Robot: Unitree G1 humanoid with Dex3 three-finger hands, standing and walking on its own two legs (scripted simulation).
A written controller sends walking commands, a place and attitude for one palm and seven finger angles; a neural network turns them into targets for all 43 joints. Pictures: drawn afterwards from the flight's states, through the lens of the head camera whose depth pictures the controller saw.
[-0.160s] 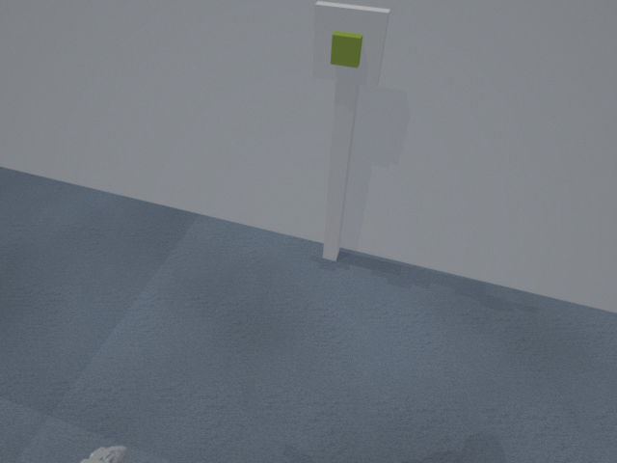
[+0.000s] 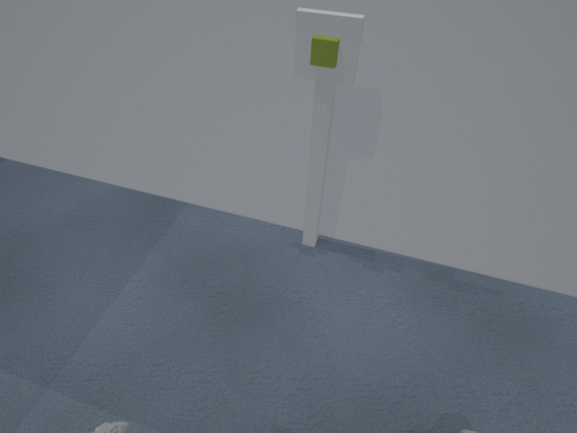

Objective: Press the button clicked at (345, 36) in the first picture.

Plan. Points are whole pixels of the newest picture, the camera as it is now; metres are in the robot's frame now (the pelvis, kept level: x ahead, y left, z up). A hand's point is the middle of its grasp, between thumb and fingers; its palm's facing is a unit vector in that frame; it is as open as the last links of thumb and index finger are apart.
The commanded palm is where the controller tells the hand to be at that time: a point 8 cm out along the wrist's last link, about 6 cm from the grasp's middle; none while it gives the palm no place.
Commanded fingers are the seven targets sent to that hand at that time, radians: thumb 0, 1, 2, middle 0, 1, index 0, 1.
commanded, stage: stand and wait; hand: left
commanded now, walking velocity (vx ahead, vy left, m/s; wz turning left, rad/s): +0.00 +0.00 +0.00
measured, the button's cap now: (324, 51) +1.04 -0.04 +0.12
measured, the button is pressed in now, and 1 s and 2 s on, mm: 0 0 0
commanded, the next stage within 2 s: look at it before walking up in 0.66 s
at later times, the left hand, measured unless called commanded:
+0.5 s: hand out of the picture +0.05 +0.24 -0.15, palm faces -0.03 -0.94 -0.33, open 7.4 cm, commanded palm none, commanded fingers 0.00 0.90 0.90 -0.20 -0.30 -0.20 -0.30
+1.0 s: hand out of the picture +0.07 +0.23 -0.15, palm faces -0.03 -0.94 -0.33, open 7.4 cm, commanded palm none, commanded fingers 0.00 0.90 0.90 -0.20 -0.30 -0.20 -0.30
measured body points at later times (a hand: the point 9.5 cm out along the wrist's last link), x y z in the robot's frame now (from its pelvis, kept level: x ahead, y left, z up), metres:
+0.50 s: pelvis -0.01 -0.01 +0.00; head -0.02 -0.01 +0.45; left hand +0.05 +0.29 -0.13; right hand +0.05 -0.31 -0.13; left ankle +0.00 +0.12 -0.74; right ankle +0.00 -0.13 -0.74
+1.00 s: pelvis -0.01 -0.01 +0.01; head +0.00 -0.01 +0.46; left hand +0.07 +0.28 -0.13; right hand +0.07 -0.30 -0.13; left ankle +0.00 +0.12 -0.74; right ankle +0.00 -0.13 -0.74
